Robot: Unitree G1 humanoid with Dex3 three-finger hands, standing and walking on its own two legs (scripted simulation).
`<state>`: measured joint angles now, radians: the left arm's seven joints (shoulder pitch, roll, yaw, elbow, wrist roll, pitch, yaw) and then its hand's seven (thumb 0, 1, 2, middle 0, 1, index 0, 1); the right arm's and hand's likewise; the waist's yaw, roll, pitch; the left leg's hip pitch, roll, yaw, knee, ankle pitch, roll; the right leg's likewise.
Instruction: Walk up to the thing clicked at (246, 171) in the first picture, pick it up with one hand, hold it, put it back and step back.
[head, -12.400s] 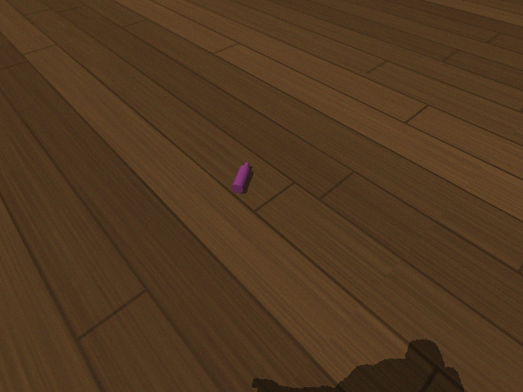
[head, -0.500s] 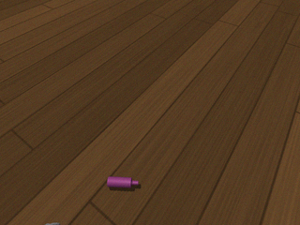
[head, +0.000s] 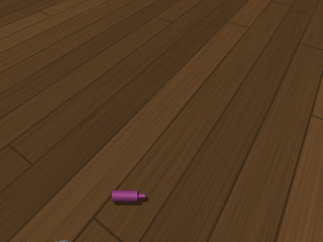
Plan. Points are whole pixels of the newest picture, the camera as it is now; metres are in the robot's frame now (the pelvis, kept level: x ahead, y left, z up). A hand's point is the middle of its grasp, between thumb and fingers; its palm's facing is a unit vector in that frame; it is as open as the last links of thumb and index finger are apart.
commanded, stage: walk up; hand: left
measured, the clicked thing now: (129, 195) +0.46 +0.23 -0.74
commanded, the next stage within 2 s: stand in 1.14 s
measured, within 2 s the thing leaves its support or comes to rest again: neither
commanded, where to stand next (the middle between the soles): +0.05 +0.00 m, yaw +0 degrees
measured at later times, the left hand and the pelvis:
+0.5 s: hand out of the picture +0.10 +0.25 -0.14, palm faces -0.02 -0.94 -0.34, open 7.4 cm; pelvis +0.01 +0.00 +0.01, yaw +0 degrees
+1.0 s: hand out of the picture +0.09 +0.25 -0.14, palm faces -0.02 -0.93 -0.35, open 7.4 cm; pelvis +0.01 +0.00 +0.01, yaw +0 degrees
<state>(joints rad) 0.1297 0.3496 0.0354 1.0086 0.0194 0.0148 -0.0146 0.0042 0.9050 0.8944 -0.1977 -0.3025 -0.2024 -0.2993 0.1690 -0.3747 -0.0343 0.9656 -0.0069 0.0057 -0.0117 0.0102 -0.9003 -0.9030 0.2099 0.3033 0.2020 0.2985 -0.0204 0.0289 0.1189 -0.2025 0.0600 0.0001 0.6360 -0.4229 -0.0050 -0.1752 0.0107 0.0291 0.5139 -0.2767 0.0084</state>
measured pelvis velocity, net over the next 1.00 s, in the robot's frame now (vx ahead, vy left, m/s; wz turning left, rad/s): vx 0.01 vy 0.00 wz -0.01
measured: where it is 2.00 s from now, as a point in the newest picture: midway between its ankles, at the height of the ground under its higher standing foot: outside the picture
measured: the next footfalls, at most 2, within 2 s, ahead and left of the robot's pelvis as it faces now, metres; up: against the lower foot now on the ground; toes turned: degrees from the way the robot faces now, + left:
none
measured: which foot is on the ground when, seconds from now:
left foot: down 0.00-1.00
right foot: down 0.00-1.00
